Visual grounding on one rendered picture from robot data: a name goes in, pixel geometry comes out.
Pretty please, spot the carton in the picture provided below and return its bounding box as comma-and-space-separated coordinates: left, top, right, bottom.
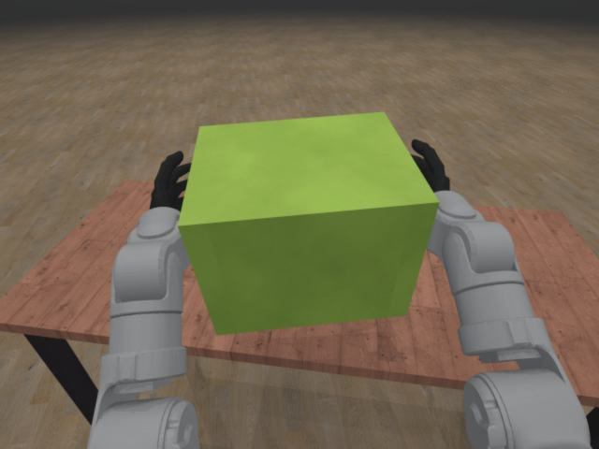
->
178, 112, 440, 336

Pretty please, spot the left robot upper arm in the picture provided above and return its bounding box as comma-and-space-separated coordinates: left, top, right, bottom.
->
89, 397, 200, 449

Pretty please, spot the robot right hand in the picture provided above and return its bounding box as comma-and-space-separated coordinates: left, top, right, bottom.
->
411, 139, 450, 193

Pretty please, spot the right robot upper arm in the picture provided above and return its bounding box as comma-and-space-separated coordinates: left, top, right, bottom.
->
463, 368, 592, 449

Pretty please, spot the robot left hand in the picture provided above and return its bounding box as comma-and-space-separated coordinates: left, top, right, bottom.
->
150, 151, 192, 212

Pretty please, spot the table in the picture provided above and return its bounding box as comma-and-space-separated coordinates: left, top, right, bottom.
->
0, 180, 599, 449

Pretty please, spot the robot left forearm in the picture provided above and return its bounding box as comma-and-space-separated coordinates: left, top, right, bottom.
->
87, 207, 191, 449

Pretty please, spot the robot right forearm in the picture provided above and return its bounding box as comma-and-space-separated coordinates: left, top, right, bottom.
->
426, 191, 591, 444

